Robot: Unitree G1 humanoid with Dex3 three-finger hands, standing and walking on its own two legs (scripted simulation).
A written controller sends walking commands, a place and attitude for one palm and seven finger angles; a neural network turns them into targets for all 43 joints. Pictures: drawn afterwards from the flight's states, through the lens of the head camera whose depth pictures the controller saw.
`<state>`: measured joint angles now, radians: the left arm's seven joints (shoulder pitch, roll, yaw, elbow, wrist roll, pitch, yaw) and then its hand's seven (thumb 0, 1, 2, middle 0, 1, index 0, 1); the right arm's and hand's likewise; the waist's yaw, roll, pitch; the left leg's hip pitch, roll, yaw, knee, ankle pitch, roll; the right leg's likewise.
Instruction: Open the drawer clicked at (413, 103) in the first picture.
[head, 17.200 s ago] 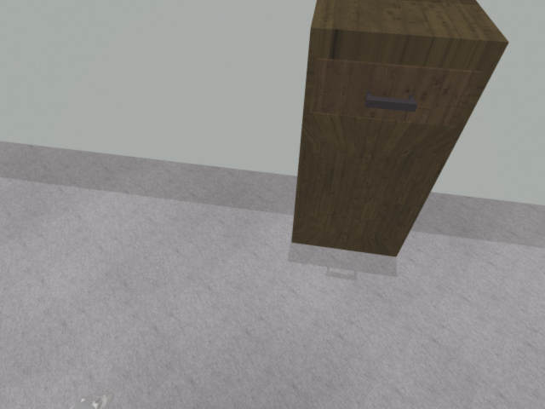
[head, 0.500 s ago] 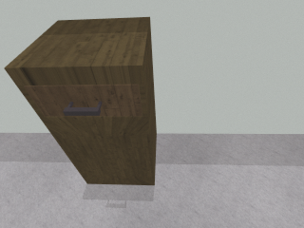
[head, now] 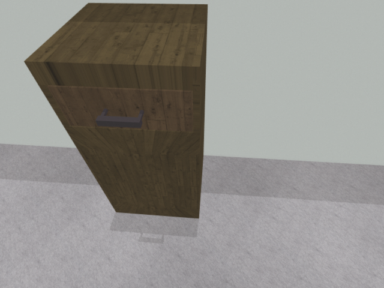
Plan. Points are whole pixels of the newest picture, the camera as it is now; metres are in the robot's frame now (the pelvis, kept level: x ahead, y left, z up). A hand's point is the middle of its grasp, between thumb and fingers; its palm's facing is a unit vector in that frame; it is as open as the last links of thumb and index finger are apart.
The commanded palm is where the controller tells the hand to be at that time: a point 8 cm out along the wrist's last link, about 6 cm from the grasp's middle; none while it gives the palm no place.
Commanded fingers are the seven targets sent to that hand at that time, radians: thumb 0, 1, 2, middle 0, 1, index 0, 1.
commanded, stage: shuffle to correct the standing spot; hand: left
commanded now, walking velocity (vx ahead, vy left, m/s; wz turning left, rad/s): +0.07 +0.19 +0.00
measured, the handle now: (121, 117) +0.57 +0.25 +0.00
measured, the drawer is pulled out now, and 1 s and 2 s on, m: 0.00 0.00 0.00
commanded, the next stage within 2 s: come to a stop and stand still in 0.18 s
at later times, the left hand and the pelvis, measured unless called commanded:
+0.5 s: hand out of the picture -0.01 +0.26 -0.19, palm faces +0.08 -0.98 -0.20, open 7.4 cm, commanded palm none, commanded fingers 0.00 0.90 0.90 -0.20 -0.30 -0.20 -0.30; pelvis +0.01 +0.08 -0.01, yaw +0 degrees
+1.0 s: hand out of the picture +0.03 +0.24 -0.18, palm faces +0.04 -0.98 -0.18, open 7.3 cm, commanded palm none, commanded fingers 0.00 0.90 0.90 -0.20 -0.30 -0.20 -0.30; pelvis +0.02 +0.07 +0.00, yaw -1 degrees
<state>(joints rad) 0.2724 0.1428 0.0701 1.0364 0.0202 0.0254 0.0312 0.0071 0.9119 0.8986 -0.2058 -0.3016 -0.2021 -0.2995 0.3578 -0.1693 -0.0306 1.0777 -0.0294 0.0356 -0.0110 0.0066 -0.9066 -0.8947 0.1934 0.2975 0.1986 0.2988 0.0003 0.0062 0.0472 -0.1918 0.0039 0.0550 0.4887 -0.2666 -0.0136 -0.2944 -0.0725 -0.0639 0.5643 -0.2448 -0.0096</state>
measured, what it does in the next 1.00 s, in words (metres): steps on the spot: left foot, then right foot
